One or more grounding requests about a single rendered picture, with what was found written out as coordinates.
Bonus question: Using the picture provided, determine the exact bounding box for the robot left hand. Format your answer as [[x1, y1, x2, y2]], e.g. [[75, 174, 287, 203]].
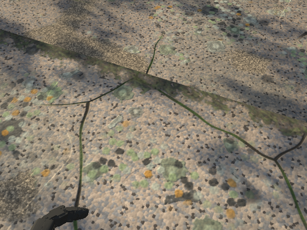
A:
[[31, 205, 89, 230]]

